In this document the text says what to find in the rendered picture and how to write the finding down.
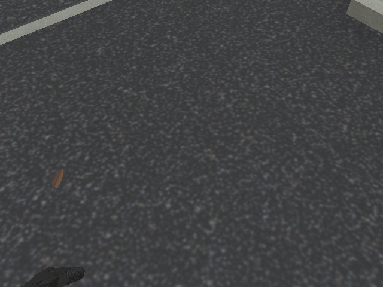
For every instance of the robot left hand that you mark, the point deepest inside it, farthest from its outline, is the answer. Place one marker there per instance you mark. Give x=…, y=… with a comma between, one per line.
x=57, y=277

